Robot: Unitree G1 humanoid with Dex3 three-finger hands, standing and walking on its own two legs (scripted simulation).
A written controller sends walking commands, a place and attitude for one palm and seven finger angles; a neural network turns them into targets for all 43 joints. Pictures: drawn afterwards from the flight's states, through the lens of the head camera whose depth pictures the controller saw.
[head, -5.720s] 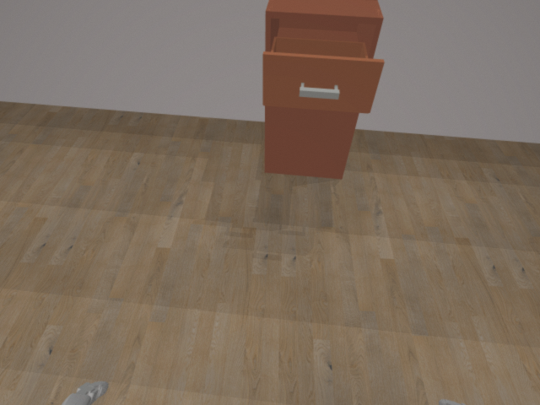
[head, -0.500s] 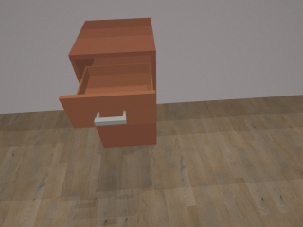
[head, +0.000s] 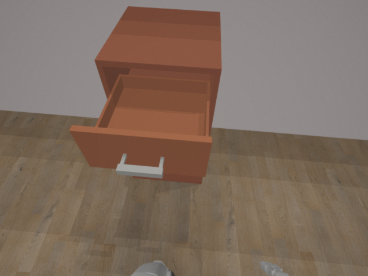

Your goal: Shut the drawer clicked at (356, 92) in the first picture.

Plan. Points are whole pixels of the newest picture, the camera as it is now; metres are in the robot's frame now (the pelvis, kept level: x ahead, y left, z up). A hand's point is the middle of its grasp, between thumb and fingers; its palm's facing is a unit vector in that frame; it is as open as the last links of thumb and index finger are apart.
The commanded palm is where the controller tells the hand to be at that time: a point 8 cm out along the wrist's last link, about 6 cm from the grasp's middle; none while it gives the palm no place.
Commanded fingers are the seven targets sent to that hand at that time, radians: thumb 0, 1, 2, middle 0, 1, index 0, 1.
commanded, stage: take the last steps up to it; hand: left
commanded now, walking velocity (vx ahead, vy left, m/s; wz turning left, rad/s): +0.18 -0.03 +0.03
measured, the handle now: (141, 164) +0.39 +0.17 -0.07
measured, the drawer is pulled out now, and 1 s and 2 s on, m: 0.29 0.29 0.29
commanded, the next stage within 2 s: come to a stop and stand still in 0.08 s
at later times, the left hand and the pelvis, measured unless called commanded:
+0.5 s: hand (126, 260) +0.17 +0.17 -0.16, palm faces +0.02 -0.97 -0.26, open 7.4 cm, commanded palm none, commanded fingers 0.00 0.90 0.90 -0.20 -0.30 -0.20 -0.30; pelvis +0.10 -0.02 +0.01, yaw +0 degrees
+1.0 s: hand out of the picture +0.07 +0.18 -0.15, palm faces +0.08 -0.97 -0.24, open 7.4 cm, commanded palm none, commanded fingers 0.00 0.90 0.90 -0.20 -0.30 -0.20 -0.30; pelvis +0.05 -0.01 +0.02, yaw -1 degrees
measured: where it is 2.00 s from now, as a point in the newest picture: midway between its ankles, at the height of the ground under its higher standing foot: outside the picture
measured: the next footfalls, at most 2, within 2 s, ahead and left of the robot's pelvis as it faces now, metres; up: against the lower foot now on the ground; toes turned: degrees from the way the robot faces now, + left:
left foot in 0.02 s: +0.14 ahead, +0.08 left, +0.00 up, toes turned +6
right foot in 0.50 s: +0.16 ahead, -0.13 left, +0.00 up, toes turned -4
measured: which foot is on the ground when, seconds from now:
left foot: up 0.00-0.00, down 0.02-0.52, up 0.54-1.00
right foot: down 0.00-0.04, up 0.06-0.48, down 0.50-1.00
